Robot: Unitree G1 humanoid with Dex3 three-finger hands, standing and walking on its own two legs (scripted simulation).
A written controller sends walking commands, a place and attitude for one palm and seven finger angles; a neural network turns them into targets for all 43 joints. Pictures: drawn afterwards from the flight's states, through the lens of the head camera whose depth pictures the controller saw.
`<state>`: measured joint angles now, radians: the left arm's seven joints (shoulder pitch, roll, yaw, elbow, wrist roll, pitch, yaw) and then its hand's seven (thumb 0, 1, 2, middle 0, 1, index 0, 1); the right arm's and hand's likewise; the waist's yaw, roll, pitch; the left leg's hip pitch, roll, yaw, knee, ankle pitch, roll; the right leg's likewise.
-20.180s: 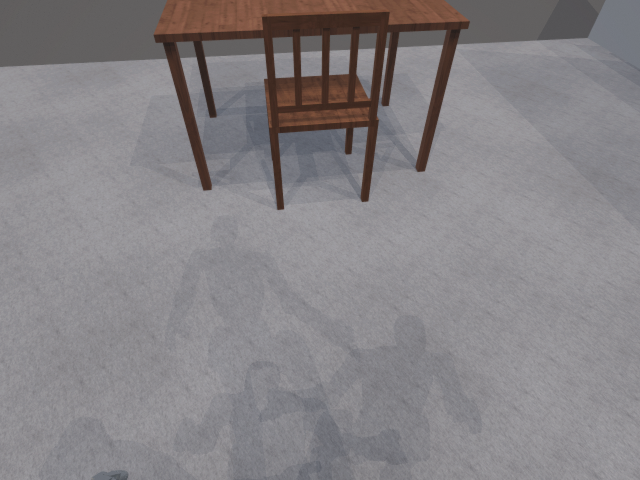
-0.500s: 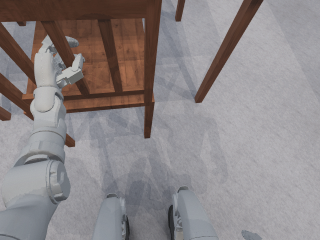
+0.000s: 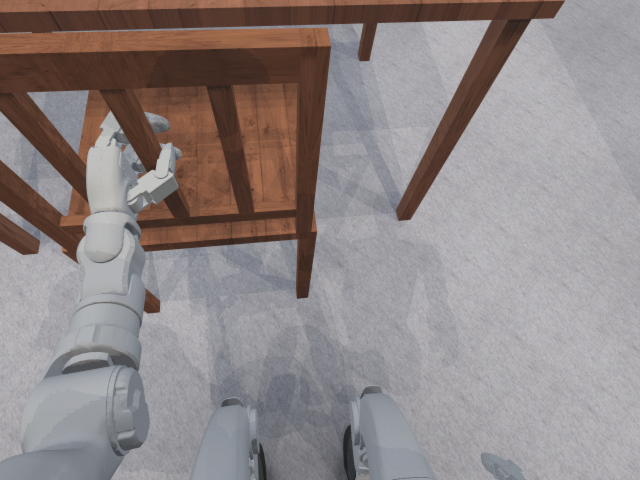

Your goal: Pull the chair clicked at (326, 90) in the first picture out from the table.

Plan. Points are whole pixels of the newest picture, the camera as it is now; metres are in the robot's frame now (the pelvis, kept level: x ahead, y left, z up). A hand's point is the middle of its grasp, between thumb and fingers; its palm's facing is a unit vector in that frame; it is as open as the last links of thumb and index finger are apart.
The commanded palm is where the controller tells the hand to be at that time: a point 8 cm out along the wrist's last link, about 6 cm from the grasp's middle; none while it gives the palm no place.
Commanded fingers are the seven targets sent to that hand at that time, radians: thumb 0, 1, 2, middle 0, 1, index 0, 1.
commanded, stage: hook a spindle and tug to test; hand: left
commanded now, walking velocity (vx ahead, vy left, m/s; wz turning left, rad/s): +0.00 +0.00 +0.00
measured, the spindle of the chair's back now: (155, 162) +0.51 +0.19 +0.01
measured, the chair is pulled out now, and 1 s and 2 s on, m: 0.02 0.12 0.15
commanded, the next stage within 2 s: step backward, pulling the chair out in 0.12 s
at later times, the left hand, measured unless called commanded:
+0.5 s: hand (173, 183) +0.45 +0.15 +0.05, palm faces +0.12 -0.98 -0.13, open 5.5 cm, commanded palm +0.43 +0.20 +0.05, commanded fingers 0.00 0.90 0.90 -0.50 -1.45 -0.50 -1.45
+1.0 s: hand (201, 234) +0.39 +0.12 +0.05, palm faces +0.03 -0.98 -0.19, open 5.4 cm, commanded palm +0.37 +0.16 +0.05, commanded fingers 0.00 0.90 0.90 -0.50 -1.45 -0.50 -1.45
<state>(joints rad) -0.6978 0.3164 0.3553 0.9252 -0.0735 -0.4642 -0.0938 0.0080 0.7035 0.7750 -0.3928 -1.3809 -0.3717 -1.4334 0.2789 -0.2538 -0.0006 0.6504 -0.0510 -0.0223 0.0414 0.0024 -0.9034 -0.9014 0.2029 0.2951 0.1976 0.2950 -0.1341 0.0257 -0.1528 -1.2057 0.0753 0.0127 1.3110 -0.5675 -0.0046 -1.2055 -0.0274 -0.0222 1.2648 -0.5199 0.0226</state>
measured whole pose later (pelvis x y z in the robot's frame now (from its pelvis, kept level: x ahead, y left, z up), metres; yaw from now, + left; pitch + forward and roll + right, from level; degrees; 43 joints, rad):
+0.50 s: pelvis +0.01 +0.01 +0.09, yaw -1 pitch +17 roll -2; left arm -0.67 0.27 0.21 1.04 -0.05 -0.23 0.12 0.04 0.70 0.78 -0.28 -1.08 -0.43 -1.44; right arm 0.25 -0.24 0.01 0.60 0.04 0.14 -0.08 0.00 -0.90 -0.90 0.20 0.30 0.20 0.30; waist -0.13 0.02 -0.01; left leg -0.75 0.07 0.05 0.82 -0.37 0.01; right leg -0.74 -0.02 -0.01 0.74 -0.29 0.04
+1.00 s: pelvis -0.04 -0.01 +0.10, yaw -1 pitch +12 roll -1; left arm -0.65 0.25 0.16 1.13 -0.03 -0.25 0.10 0.02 0.67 0.74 -0.31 -1.09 -0.49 -1.45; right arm 0.22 -0.22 -0.01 0.73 0.04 0.09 -0.10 0.00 -0.90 -0.90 0.20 0.30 0.20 0.30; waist -0.13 0.03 0.06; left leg -0.66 0.09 0.06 0.68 -0.23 -0.02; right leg -0.67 0.00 -0.01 0.62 -0.17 0.01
